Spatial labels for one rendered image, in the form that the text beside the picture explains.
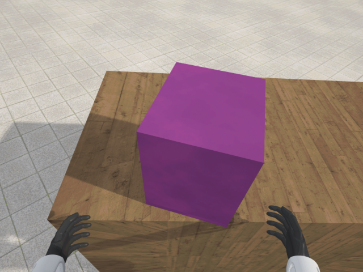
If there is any left robot forearm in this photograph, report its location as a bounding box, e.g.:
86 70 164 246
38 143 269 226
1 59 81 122
30 254 65 272

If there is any pedestal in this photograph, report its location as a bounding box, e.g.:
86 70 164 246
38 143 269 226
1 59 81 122
47 71 363 272

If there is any robot left hand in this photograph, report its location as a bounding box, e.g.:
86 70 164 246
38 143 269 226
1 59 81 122
46 212 91 263

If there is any right robot forearm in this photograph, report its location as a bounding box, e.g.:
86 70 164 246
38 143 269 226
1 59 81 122
286 256 320 272

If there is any carton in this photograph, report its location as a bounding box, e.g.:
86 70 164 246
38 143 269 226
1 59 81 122
136 62 265 228

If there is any robot right hand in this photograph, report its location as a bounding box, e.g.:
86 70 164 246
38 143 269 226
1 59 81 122
267 205 310 259

